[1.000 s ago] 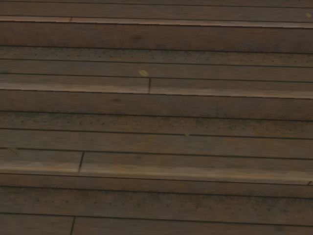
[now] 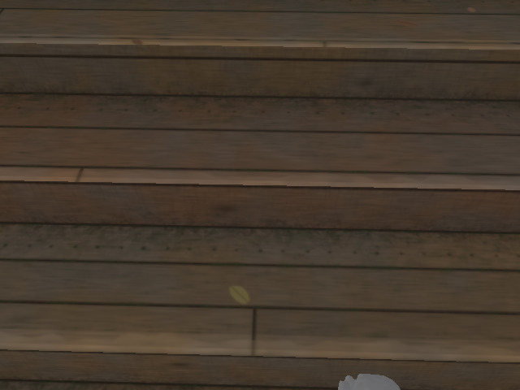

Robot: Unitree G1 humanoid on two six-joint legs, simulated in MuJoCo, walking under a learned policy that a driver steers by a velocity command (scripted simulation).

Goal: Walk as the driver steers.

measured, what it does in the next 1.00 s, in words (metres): climbs, turning right: right foot 0.15 m higher, then left foot 0.15 m higher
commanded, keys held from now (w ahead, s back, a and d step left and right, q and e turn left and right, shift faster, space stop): w+shift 0.46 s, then w+e+shift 0.48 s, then e+shift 0.06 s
